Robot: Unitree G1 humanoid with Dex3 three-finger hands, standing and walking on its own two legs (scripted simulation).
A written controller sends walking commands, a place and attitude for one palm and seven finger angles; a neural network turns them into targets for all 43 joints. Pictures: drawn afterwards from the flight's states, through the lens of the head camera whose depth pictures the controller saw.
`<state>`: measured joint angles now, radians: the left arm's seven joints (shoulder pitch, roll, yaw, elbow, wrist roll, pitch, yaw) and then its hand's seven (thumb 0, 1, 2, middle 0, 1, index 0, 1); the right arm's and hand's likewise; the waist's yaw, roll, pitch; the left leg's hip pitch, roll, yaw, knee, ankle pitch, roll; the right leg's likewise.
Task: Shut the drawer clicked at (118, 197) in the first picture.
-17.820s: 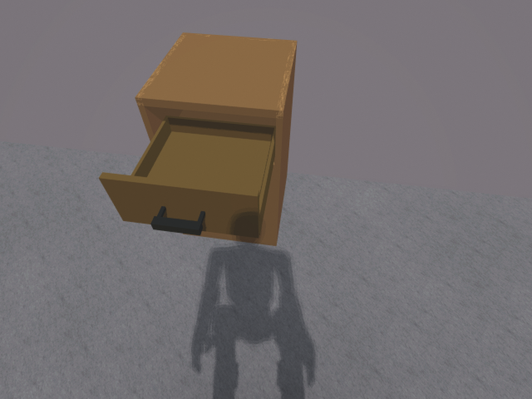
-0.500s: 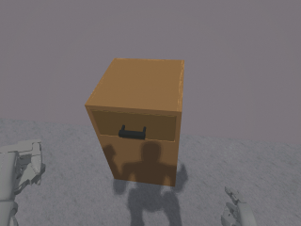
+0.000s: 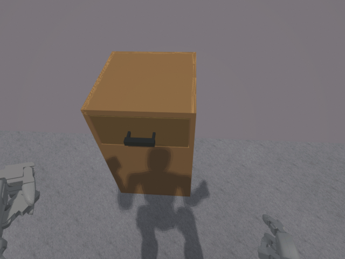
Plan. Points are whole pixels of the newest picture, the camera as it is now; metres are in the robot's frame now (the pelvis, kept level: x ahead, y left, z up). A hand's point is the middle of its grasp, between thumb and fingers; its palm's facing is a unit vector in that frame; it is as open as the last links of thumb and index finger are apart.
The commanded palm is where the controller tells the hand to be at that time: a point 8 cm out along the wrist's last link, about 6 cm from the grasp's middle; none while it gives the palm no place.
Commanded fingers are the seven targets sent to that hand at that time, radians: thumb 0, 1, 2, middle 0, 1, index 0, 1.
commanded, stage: step back with the hand held close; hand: left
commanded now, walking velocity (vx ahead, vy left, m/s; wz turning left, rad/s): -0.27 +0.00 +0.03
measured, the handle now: (140, 137) +0.58 +0.18 -0.17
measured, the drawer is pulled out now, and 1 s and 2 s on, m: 0.00 0.00 0.00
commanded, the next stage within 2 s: stop stepping back and stand still in 1.34 s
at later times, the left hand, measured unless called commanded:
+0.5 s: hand out of the picture +0.12 +0.26 +0.16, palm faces +0.38 -0.79 -0.48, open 3.3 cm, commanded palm +0.06 +0.30 +0.18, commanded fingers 0.00 0.90 0.90 -1.40 -1.60 -1.40 -1.60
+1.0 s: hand out of the picture +0.08 +0.27 +0.16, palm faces +0.39 -0.75 -0.53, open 3.3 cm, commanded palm +0.01 +0.30 +0.18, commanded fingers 0.00 0.90 0.90 -1.40 -1.60 -1.40 -1.60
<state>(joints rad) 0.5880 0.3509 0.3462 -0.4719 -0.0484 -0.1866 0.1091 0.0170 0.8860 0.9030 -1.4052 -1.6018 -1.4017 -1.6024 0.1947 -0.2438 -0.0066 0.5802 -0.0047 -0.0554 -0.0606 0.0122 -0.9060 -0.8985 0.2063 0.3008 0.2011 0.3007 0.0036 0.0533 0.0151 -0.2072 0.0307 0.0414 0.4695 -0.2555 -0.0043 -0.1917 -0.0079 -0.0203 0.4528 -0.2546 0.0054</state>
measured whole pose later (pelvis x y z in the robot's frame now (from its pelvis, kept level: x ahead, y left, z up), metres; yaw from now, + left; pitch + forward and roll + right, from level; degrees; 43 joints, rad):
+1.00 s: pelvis -0.10 +0.01 -0.02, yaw +3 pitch +4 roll -3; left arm 0.62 0.47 0.48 -0.61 -0.02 -0.34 0.14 0.02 0.88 0.90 -1.41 -1.60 -1.40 -1.60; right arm 0.21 -0.18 -0.02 0.60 -0.02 -0.14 -0.05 0.01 -0.91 -0.90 0.21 0.30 0.20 0.30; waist -0.01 -0.01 0.01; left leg -0.54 0.02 -0.02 0.58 -0.12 0.02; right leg -0.28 0.07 0.03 0.66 -0.37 0.00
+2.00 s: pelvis -0.22 +0.03 +0.00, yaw -1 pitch +1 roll -1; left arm 0.69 0.42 0.36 -0.60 -0.05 -0.20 0.13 0.02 0.88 0.90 -1.41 -1.60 -1.40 -1.60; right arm 0.22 -0.18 0.03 0.60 -0.02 -0.09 -0.05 0.01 -0.90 -0.90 0.21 0.30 0.20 0.30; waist -0.02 0.01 0.00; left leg -0.33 0.01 0.02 0.49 -0.20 0.02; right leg -0.20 0.04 -0.03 0.43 -0.25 -0.03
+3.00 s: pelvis -0.20 +0.03 +0.00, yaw +1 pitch -1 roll -1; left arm 0.31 0.22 0.02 0.99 0.01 0.04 0.03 0.02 0.90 0.90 -0.95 -1.20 -0.94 -1.14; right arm 0.27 -0.18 0.00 1.00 -0.03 0.03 -0.02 0.01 -0.91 -0.90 0.20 0.30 0.20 0.30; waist 0.01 -0.03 0.06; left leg -0.27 -0.01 0.00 0.49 -0.20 0.03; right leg -0.14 0.02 -0.05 0.44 -0.29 -0.02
